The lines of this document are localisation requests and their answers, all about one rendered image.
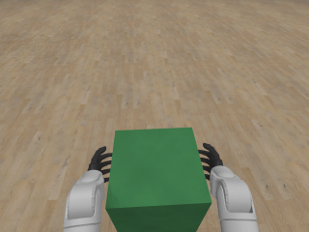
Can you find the carton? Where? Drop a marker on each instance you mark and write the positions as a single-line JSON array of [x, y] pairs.
[[157, 182]]

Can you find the robot right forearm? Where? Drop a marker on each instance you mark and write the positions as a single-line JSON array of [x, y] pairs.
[[234, 201]]

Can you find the robot left hand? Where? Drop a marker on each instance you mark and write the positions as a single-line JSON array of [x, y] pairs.
[[96, 163]]

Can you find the robot right hand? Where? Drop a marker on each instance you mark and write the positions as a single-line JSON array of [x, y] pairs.
[[213, 161]]

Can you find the robot left forearm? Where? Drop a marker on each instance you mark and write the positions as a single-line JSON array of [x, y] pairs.
[[84, 203]]

